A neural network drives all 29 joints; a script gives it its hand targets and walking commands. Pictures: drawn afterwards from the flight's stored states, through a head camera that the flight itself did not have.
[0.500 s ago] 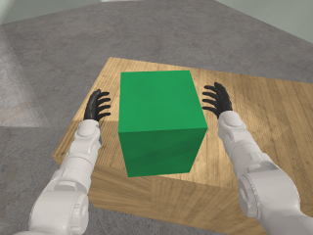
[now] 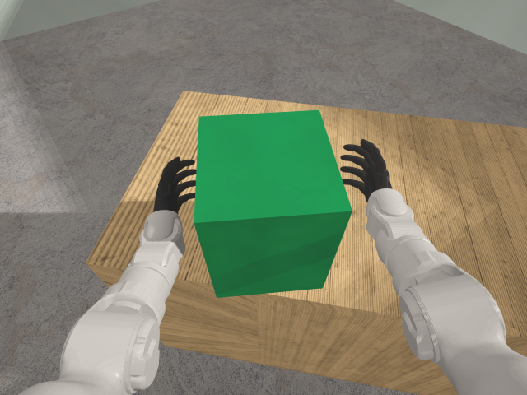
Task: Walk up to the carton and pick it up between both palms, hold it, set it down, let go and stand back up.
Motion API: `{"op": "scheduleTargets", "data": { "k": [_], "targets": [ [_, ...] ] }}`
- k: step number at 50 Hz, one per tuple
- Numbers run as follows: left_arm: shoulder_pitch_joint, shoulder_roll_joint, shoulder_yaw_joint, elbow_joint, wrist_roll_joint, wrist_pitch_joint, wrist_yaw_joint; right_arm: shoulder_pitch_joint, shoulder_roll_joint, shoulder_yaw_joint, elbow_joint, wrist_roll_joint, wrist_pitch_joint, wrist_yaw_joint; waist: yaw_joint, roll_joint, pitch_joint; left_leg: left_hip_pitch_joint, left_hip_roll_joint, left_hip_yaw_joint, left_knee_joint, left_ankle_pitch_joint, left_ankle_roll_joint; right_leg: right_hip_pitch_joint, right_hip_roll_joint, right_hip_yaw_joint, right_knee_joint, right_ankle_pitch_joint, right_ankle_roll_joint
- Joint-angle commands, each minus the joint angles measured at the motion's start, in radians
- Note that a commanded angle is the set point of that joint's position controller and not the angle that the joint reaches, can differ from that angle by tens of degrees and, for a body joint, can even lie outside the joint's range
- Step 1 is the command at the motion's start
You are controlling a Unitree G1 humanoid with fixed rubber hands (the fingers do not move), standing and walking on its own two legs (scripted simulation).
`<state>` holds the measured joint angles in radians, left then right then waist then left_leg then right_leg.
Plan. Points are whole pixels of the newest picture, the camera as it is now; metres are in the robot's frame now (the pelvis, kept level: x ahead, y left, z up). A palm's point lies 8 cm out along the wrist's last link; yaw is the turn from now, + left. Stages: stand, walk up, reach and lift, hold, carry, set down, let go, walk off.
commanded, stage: reach and lift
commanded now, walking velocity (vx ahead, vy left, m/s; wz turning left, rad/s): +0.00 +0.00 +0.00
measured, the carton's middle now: (265, 208) +0.43 +0.07 +0.02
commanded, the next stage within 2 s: none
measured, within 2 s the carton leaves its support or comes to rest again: neither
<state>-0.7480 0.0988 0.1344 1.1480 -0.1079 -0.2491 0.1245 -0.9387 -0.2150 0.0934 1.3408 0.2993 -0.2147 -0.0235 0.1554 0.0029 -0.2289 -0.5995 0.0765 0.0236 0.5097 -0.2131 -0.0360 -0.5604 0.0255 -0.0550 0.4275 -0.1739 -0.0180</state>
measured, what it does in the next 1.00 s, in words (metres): stands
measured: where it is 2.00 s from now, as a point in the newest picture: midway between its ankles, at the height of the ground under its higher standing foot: outside the picture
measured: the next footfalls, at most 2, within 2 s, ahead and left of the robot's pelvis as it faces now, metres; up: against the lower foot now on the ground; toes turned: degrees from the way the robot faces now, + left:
none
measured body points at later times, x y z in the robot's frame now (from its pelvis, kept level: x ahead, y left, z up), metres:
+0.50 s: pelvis +0.01 +0.00 +0.01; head +0.05 +0.02 +0.46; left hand +0.38 +0.21 +0.06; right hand +0.44 -0.07 +0.08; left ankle +0.00 +0.13 -0.73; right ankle +0.00 -0.11 -0.73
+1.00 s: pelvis +0.02 +0.00 +0.02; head +0.05 +0.03 +0.46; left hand +0.38 +0.21 +0.06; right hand +0.44 -0.07 +0.08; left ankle +0.00 +0.13 -0.73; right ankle +0.00 -0.11 -0.73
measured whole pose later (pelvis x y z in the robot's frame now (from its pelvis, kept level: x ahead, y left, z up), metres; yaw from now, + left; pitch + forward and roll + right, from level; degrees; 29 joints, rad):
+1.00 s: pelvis +0.02 +0.00 +0.02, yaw +1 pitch +6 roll -1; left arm -0.57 -0.15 0.51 0.70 0.41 -0.07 0.08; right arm -0.73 0.06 -0.46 1.03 -0.35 -0.25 -0.01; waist 0.11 -0.04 -0.02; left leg -0.24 0.05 0.03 0.31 -0.16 -0.03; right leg -0.20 0.01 -0.05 0.23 -0.13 -0.01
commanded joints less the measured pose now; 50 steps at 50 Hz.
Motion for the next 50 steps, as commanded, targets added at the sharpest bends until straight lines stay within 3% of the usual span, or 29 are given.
{"op": "scheduleTargets", "data": {
  "k": [1, 5, 12, 16, 19, 22, 29, 38, 50],
  "targets": [
    [-0.366, 0.029, 0.044, -0.133, 0.048, -0.05, -0.009, -0.409, -0.033, -0.043, -0.156, -0.058, -0.048, -0.012, -0.003, -0.08, -0.459, 0.169, -0.073, 0.053, 0.016, 0.464, -0.031, 0.355, 0.018, 0.056, 0.012, 0.251, 0.026],
    [-0.365, -0.007, 0.108, -0.153, 0.122, -0.041, -0.003, -0.406, 0.018, -0.103, -0.175, -0.135, -0.052, -0.033, -0.005, -0.085, -0.436, 0.163, -0.077, 0.062, -0.005, 0.449, -0.023, 0.407, 0.015, 0.06, 0.008, 0.264, 0.029],
    [-0.386, -0.131, 0.164, -0.266, 0.252, 0.01, 0.005, -0.39, 0.126, -0.237, -0.215, -0.29, -0.04, -0.051, -0.028, -0.019, -0.424, 0.263, -0.084, 0.077, -0.038, 0.496, -0.038, 0.437, 0.025, 0.043, -0.038, 0.272, 0.015],
    [-0.385, -0.272, 0.204, -0.325, 0.367, 0.035, -0.032, -0.361, 0.3, -0.315, -0.25, -0.434, -0.039, -0.011, -0.022, -0.007, -0.391, 0.331, -0.09, 0.091, -0.071, 0.525, -0.034, 0.468, 0.023, 0.024, -0.081, 0.262, 0.015],
    [-0.372, -0.559, 0.162, -0.309, 0.48, 0.046, -0.119, -0.341, 0.632, -0.337, -0.275, -0.619, -0.063, 0.066, -0.032, 0.001, -0.338, 0.372, -0.093, 0.103, -0.115, 0.511, -0.03, 0.527, 0.015, -0.004, -0.112, 0.304, 0.015],
    [-0.322, -0.649, 0.133, -0.283, 0.514, 0.058, -0.153, -0.286, 0.717, -0.353, -0.295, -0.687, -0.083, 0.103, -0.038, 0.009, -0.304, 0.375, -0.088, 0.113, -0.138, 0.5, -0.031, 0.581, 0.015, -0.011, -0.119, 0.357, 0.001],
    [-0.285, -0.653, 0.129, -0.363, 0.531, 0.11, -0.151, -0.239, 0.713, -0.362, -0.313, -0.713, -0.085, 0.119, -0.033, -0.031, -0.192, 0.414, -0.08, 0.124, -0.175, 0.499, -0.02, 0.602, 0.023, -0.029, -0.148, 0.303, 0.01],
    [-0.251, -0.681, 0.091, -0.426, 0.536, 0.155, -0.142, -0.218, 0.709, -0.367, -0.331, -0.707, -0.09, 0.123, -0.038, 0.016, -0.202, 0.487, -0.075, 0.127, -0.161, 0.538, -0.027, 0.556, 0.023, -0.039, -0.168, 0.264, -0.003],
    [-0.231, -0.69, 0.082, -0.435, 0.528, 0.154, -0.163, -0.21, 0.739, -0.323, -0.353, -0.698, -0.109, 0.116, -0.046, -0.014, -0.196, 0.423, -0.081, 0.127, -0.173, 0.523, -0.014, 0.646, 0.011, -0.033, -0.137, 0.381, 0.016]
  ]
}}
